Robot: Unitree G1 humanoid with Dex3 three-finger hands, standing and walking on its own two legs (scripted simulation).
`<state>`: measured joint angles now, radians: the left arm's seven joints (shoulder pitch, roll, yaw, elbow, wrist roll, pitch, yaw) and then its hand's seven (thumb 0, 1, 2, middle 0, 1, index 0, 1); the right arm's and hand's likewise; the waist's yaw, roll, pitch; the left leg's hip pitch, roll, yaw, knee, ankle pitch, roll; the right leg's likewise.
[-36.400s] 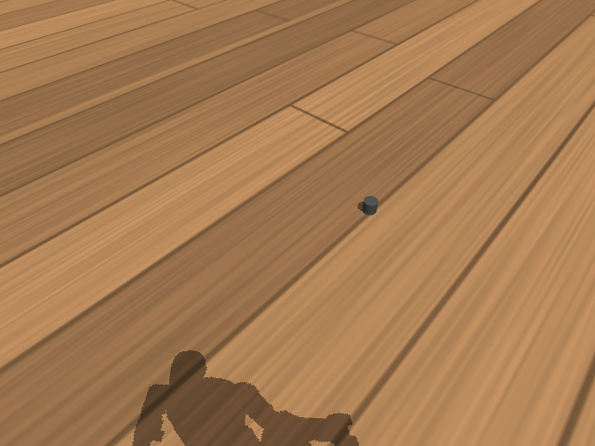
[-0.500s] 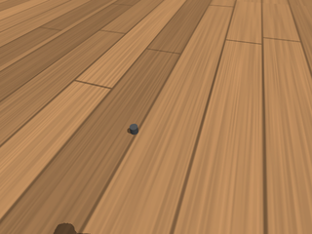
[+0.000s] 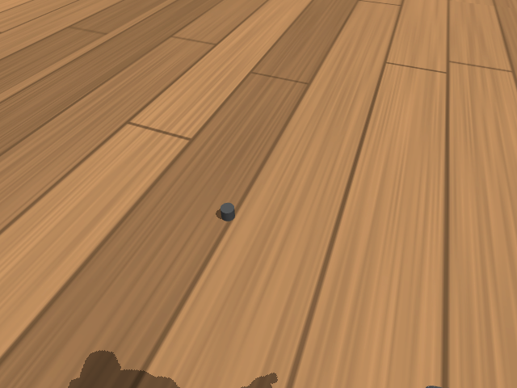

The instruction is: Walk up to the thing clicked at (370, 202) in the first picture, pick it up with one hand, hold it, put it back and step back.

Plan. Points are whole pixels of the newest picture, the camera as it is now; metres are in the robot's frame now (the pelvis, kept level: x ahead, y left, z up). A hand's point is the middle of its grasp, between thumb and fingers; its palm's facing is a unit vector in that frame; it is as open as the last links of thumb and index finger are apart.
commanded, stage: step back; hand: left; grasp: from above
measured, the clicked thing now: (227, 212) +1.03 +0.18 -0.74
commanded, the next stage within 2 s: stand in 0.10 s
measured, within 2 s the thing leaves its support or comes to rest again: neither
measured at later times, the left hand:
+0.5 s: hand out of the picture +0.08 +0.24 -0.14, palm faces -0.02 -0.94 -0.34, open 7.4 cm
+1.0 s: hand out of the picture +0.05 +0.24 -0.14, palm faces -0.02 -0.94 -0.35, open 7.4 cm
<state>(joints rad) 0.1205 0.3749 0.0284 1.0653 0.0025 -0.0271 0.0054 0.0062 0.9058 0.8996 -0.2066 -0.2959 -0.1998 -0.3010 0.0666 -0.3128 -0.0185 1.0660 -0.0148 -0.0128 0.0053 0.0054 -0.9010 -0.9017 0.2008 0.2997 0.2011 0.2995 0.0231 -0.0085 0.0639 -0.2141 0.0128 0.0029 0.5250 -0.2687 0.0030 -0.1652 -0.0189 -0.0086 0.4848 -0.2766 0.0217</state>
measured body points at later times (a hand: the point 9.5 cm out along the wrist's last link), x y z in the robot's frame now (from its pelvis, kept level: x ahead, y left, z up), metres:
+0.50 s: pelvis -0.01 -0.01 +0.01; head +0.00 -0.01 +0.46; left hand +0.08 +0.29 -0.12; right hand +0.08 -0.31 -0.12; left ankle +0.01 +0.12 -0.74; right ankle -0.01 -0.14 -0.74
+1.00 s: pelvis -0.01 -0.02 +0.01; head +0.00 -0.02 +0.46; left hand +0.05 +0.29 -0.12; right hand +0.06 -0.31 -0.13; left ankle +0.01 +0.12 -0.74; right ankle -0.01 -0.14 -0.74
